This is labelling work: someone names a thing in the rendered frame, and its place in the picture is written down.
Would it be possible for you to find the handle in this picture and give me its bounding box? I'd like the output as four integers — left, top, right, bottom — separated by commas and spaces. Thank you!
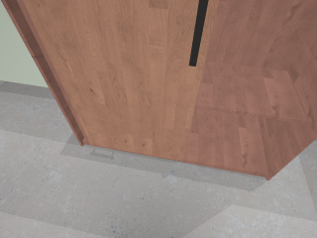
189, 0, 209, 66

